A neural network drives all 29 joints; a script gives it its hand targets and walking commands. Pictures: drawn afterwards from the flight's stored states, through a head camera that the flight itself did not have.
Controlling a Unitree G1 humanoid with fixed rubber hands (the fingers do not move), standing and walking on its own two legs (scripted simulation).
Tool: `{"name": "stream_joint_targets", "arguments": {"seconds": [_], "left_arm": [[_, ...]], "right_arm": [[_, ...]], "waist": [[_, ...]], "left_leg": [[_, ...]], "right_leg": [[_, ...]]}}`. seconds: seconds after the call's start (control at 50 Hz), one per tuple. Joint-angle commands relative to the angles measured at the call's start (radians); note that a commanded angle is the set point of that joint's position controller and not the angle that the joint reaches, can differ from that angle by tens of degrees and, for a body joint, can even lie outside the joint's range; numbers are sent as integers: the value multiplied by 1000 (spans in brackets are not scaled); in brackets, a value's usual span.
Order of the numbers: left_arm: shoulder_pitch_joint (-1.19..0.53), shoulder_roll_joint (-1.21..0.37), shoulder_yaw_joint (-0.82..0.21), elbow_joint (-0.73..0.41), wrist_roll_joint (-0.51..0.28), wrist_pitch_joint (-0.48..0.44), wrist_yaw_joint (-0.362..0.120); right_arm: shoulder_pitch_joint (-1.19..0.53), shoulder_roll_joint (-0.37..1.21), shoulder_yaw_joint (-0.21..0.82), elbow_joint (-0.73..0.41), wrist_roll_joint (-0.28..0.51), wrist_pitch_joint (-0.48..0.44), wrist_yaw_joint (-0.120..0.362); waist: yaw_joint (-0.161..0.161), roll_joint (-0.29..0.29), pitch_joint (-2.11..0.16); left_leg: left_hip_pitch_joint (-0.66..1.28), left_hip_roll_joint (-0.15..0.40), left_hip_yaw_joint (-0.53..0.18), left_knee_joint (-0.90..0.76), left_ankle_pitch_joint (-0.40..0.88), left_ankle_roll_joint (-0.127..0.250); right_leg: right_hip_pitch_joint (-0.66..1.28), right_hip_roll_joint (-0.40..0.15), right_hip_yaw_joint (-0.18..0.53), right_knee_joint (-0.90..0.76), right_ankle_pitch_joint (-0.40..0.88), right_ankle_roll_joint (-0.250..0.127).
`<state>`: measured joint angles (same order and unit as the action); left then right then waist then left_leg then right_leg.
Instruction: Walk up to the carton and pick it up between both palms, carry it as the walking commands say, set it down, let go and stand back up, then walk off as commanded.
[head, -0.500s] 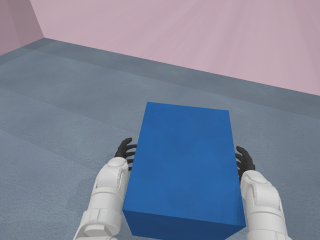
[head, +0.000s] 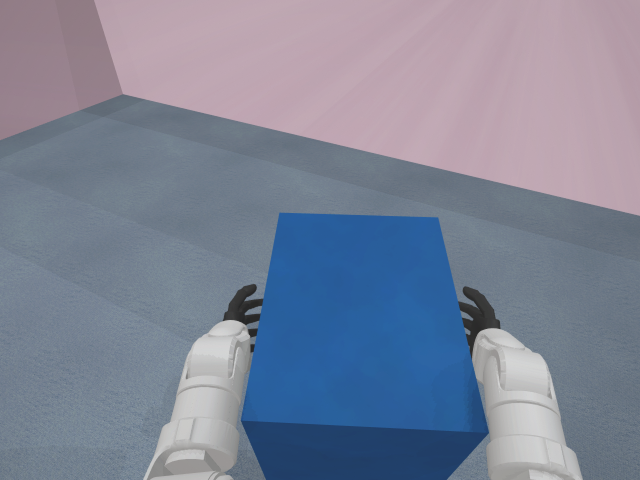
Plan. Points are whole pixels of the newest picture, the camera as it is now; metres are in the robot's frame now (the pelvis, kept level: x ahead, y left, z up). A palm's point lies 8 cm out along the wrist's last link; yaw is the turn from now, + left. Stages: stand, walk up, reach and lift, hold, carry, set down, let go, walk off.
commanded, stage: reach and lift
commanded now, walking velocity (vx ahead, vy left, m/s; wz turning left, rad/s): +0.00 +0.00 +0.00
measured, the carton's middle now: (354, 349) +0.33 +0.00 -0.01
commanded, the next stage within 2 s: hold in 1.12 s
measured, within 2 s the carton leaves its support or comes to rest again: neither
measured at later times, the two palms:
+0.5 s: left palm (241, 334) +0.31 +0.16 +0.04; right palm (485, 339) +0.32 -0.17 +0.05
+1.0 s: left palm (236, 344) +0.29 +0.16 +0.05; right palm (490, 354) +0.29 -0.17 +0.05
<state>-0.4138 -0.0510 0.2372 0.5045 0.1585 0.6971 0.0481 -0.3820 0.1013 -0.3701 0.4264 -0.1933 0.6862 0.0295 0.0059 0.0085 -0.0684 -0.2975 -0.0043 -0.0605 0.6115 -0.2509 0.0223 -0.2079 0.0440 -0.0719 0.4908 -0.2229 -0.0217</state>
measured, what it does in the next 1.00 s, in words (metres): stands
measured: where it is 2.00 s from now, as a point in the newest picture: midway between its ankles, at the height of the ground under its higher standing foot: outside the picture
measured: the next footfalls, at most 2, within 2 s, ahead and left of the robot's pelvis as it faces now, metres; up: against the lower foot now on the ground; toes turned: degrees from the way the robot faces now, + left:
none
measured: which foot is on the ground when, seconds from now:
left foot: down 0.00-1.00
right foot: down 0.00-1.00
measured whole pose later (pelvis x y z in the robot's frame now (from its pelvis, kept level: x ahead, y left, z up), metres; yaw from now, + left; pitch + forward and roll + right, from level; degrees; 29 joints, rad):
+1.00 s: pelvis +0.01 -0.01 +0.00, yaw +0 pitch -4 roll -2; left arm -0.30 -0.05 0.18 0.35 0.16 0.75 0.03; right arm -0.25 0.11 -0.28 0.30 -0.19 0.70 0.04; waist 0.02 0.01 -0.07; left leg -0.25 0.00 -0.06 0.56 -0.24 0.01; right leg -0.18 0.04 -0.07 0.47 -0.22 -0.03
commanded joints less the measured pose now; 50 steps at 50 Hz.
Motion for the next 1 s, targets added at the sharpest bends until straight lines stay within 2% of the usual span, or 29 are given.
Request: {"name": "stream_joint_targets", "arguments": {"seconds": [0.0,0.06,0.1,0.16,0.18,0.2,0.24,0.26,0.28,0.32,0.34,0.36,0.4,0.42,0.44,0.46,0.48,0.5,0.56,0.58,0.64,0.66,0.72,0.74,0.78,0.82,0.88,0.92,0.98], "left_arm": [[-845,-1109,-458,-155,-217,-38,-288],[-731,-1101,-489,-159,-204,-21,-277],[-704,-1075,-459,-163,-194,-28,-279],[-617,-1083,-499,-199,-208,-25,-279],[-609,-1057,-492,-219,-198,-18,-277],[-632,-1074,-542,-267,-228,-26,-277],[-606,-1039,-532,-280,-229,-22,-277],[-579,-1029,-528,-287,-208,-17,-275],[-528,-1023,-509,-274,-198,-8,-276],[-567,-999,-522,-313,-215,-11,-280],[-546,-994,-536,-303,-213,-6,-280],[-526,-992,-511,-290,-203,-5,-286],[-544,-978,-529,-311,-212,-7,-287],[-538,-977,-505,-296,-210,-5,-290],[-574,-983,-548,-347,-228,-12,-292],[-547,-985,-567,-349,-232,-9,-291],[-567,-1002,-608,-415,-256,-16,-294],[-559,-965,-571,-377,-235,-9,-295],[-516,-938,-549,-357,-212,4,-294],[-506,-975,-571,-355,-231,3,-295],[-457,-972,-552,-321,-213,13,-303],[-502,-955,-556,-358,-224,3,-299],[-496,-986,-595,-385,-244,6,-298],[-516,-975,-605,-390,-254,4,-299],[-461,-1004,-605,-364,-237,16,-293],[-517,-1025,-645,-407,-256,8,-290],[-486,-1043,-685,-457,-278,8,-293],[-476,-1006,-609,-354,-240,18,-293],[-479,-1013,-588,-337,-226,14,-298]], "right_arm": [[-778,942,536,41,212,-34,265],[-654,937,547,40,208,-15,262],[-661,942,554,10,203,-15,258],[-592,963,609,-64,208,-14,248],[-613,965,628,-87,235,-5,249],[-592,980,661,-112,241,-9,246],[-594,967,670,-138,240,-2,231],[-562,980,672,-141,249,0,228],[-509,978,660,-132,222,15,225],[-526,1006,681,-137,251,15,220],[-514,966,685,-170,240,9,211],[-552,989,707,-212,249,9,204],[-522,989,693,-166,248,13,206],[-519,999,691,-153,242,18,203],[-538,1012,710,-194,262,11,204],[-495,1006,717,-184,254,11,200],[-498,1019,744,-234,273,0,199],[-479,1011,700,-179,240,15,191],[-401,975,654,-135,200,30,188],[-450,988,702,-205,222,17,189],[-442,974,704,-222,229,21,188],[-463,977,704,-212,229,21,188],[-435,987,709,-220,235,22,197],[-450,985,721,-210,245,23,196],[-433,945,712,-249,237,21,203],[-428,967,709,-221,235,18,211],[-384,977,745,-268,243,16,212],[-424,950,686,-203,220,26,211],[-464,956,699,-227,228,19,223]], "waist": [[-11,85,-245],[-3,114,-210],[4,70,-212],[2,54,-321],[40,74,-313],[23,68,-342],[33,18,-352],[41,64,-334],[47,16,-322],[50,30,-322],[34,-2,-285],[66,-2,-310],[53,32,-278],[57,-10,-251],[48,19,-295],[39,-17,-310],[31,28,-359],[31,-14,-322],[9,27,-210],[14,-32,-258],[21,32,-254],[15,-13,-271],[8,25,-307],[-6,-4,-261],[-13,56,-225],[-26,42,-254],[-32,53,-292],[-27,23,-211],[-24,40,-180]], "left_leg": [[226,-32,-46,-203,-32,-26],[248,-26,-39,-210,55,-22],[237,-30,-37,-212,50,-19],[299,-44,-40,-194,233,-18],[278,-52,-29,-194,254,-17],[322,-49,-34,-178,262,-15],[316,-48,-39,-175,322,-14],[323,-62,-24,-172,306,-12],[319,-59,-31,-185,329,-11],[313,-65,-25,-181,308,-7],[318,-62,-33,-191,298,-7],[286,-68,-23,-172,272,-3],[300,-58,-19,-178,265,-2],[259,-61,-32,-189,233,4],[282,-66,-22,-182,269,-1],[311,-70,-24,-177,284,2],[309,-68,-28,-169,319,-5],[299,-70,-30,-174,270,1],[277,-65,-28,-195,222,-4],[307,-67,-29,-191,245,1],[256,-73,-24,-194,233,-2],[258,-69,-32,-196,218,-1],[289,-75,-24,-187,254,-8],[280,-72,-22,-194,212,-2],[300,-74,-32,-201,267,-14],[304,-56,-40,-200,226,-11],[327,-68,-41,-194,289,-12],[277,-62,-38,-206,141,-5],[228,-64,-35,-214,64,2]], "right_leg": [[3,18,162,-82,-82,-25],[34,14,164,-77,7,-20],[62,18,167,-86,7,-13],[124,24,169,-81,179,0],[150,19,180,-79,208,7],[126,15,191,-76,210,5],[144,22,184,-77,271,16],[141,9,198,-80,280,19],[159,14,191,-80,314,22],[151,5,203,-79,327,31],[155,10,193,-88,307,29],[173,3,207,-85,295,36],[139,-3,210,-89,289,36],[144,-4,209,-95,261,35],[145,1,201,-89,299,35],[157,1,205,-90,326,37],[179,5,206,-77,362,31],[180,-1,210,-85,330,36],[126,-4,201,-102,263,31],[143,-3,198,-104,291,33],[162,3,199,-102,264,32],[170,7,198,-104,246,31],[169,9,195,-101,265,23],[148,5,191,-107,237,26],[123,9,189,-109,253,12],[126,11,186,-109,193,8],[139,15,189,-101,272,6],[109,9,180,-123,124,5],[94,6,181,-130,42,-2]]}}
